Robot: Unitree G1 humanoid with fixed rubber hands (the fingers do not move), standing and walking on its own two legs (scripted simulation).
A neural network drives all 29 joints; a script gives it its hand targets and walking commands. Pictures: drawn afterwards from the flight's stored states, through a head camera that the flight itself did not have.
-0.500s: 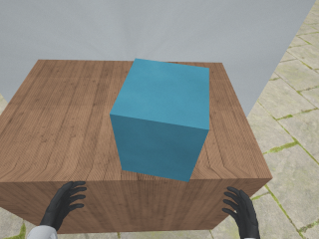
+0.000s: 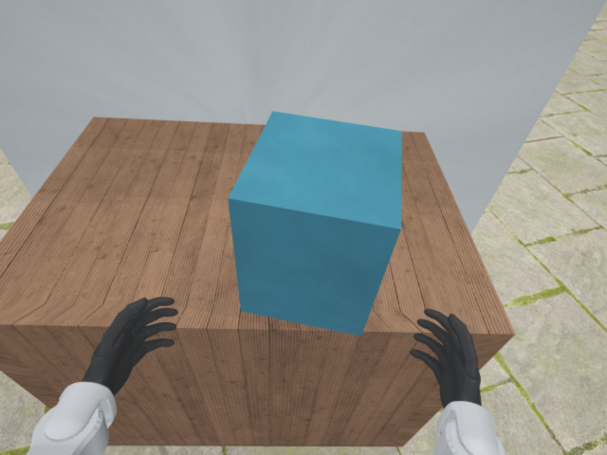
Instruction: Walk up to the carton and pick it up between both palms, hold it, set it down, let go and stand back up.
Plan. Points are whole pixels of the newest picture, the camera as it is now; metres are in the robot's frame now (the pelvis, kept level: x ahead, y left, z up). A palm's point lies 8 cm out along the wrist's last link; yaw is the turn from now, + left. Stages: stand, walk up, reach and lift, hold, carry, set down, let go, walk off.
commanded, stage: reach and lift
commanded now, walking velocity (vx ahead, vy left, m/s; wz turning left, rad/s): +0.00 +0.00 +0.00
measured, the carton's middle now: (317, 225) +0.43 +0.01 +0.06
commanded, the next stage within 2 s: none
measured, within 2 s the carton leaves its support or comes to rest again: neither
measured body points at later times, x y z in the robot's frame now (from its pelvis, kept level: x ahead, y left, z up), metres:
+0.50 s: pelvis +0.03 +0.00 +0.00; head +0.04 +0.01 +0.45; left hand +0.29 +0.23 +0.09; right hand +0.27 -0.18 +0.09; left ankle +0.02 +0.11 -0.75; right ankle +0.00 -0.13 -0.75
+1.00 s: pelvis +0.01 +0.00 +0.00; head +0.01 +0.02 +0.45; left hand +0.36 +0.22 +0.15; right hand +0.33 -0.19 +0.14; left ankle +0.02 +0.11 -0.75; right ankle +0.00 -0.13 -0.75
